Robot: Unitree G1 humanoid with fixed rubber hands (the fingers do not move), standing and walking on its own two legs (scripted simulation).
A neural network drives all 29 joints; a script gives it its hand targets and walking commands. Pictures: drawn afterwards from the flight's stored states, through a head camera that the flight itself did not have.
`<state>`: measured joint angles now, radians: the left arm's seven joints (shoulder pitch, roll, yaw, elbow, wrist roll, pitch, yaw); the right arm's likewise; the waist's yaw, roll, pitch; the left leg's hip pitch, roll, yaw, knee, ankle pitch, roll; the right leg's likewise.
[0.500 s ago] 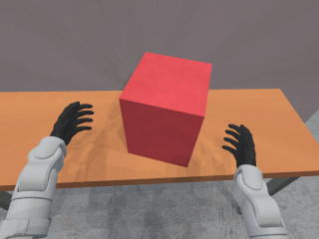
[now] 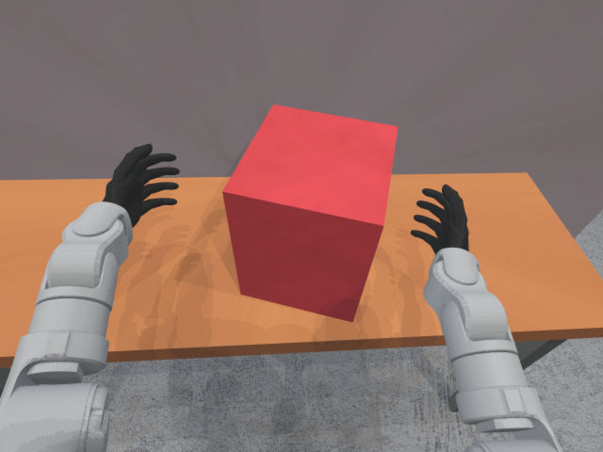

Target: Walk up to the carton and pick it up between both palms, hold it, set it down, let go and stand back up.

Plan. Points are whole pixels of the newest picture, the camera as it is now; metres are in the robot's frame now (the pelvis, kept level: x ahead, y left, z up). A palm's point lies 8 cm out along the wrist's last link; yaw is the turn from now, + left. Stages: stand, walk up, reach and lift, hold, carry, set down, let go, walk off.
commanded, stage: reach and lift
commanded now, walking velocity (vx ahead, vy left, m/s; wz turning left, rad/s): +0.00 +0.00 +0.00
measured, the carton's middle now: (314, 216) +0.47 +0.00 +0.03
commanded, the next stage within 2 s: none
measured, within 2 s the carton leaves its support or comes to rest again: neither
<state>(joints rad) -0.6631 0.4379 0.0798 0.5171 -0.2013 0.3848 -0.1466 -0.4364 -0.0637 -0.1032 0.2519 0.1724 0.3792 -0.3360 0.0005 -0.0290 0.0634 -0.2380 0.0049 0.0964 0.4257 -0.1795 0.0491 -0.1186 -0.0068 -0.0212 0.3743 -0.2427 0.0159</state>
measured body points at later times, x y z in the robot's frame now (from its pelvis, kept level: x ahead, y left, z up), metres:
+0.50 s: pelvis +0.01 +0.00 +0.00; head +0.00 +0.02 +0.45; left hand +0.47 +0.20 +0.19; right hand +0.43 -0.17 +0.16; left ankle +0.03 +0.08 -0.74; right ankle -0.03 -0.13 -0.74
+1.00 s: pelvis +0.02 -0.01 +0.00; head +0.03 +0.01 +0.45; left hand +0.51 +0.18 +0.22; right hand +0.46 -0.18 +0.18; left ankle +0.03 +0.08 -0.74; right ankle -0.03 -0.13 -0.74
